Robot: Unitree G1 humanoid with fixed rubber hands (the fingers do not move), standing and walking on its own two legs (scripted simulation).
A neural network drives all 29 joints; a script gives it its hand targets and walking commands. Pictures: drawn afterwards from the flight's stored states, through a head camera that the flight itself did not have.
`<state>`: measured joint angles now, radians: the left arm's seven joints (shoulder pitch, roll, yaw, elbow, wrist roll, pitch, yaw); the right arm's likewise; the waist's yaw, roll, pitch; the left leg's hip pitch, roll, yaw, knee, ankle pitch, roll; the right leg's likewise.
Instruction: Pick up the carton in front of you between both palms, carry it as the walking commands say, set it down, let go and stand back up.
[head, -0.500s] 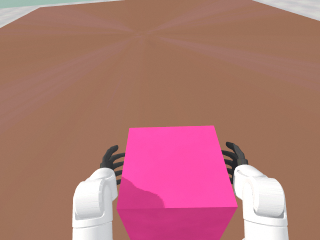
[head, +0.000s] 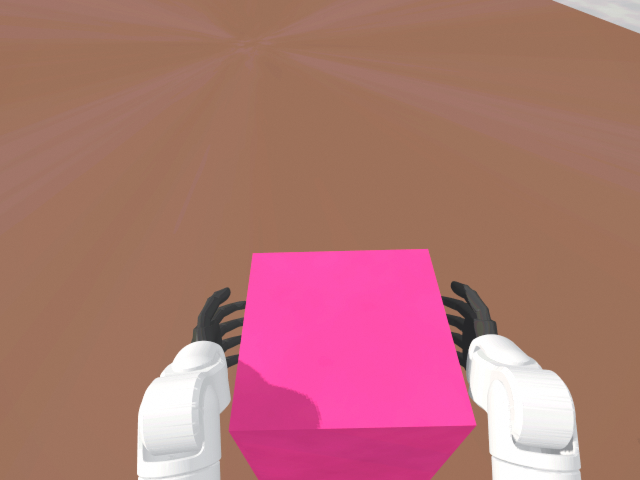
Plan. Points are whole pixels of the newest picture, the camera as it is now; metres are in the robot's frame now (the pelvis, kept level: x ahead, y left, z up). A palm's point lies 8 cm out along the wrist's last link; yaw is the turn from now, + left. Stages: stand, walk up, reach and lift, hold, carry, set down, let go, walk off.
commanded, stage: carry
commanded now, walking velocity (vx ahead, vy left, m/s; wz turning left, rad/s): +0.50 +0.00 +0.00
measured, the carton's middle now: (342, 376) +0.26 +0.00 +0.02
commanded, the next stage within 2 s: none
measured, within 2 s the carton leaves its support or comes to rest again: neither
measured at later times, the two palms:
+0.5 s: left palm (258, 180) +0.58 +0.13 +0.09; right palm (429, 175) +0.59 -0.17 +0.09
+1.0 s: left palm (265, 135) +0.76 +0.13 +0.08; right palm (410, 132) +0.76 -0.17 +0.08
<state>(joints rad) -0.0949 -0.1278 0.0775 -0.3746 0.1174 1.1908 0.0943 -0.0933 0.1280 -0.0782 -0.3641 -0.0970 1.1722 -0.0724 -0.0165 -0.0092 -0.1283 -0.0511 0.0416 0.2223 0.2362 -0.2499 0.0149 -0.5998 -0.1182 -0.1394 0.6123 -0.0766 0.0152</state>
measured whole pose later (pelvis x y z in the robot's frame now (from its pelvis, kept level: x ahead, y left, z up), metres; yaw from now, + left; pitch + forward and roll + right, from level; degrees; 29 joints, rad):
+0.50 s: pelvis +0.32 -0.03 +0.00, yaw +2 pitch +4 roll +1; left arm -0.17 -0.14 0.11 -0.35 0.10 1.21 0.09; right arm -0.16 0.13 -0.11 -0.39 -0.12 1.22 -0.07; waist 0.00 0.01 -0.08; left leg -0.56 0.07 0.16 0.57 -0.05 -0.01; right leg -0.05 -0.05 -0.23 0.30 -0.30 -0.01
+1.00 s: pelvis +0.49 -0.02 -0.01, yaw +0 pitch +4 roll +1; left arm -0.17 -0.13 0.11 -0.29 0.12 1.21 0.09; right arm -0.16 0.13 -0.11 -0.30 -0.11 1.21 -0.07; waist 0.00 -0.01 -0.16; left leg -0.33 0.06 0.22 0.54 -0.26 0.03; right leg -0.17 -0.06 -0.12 0.51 -0.38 0.02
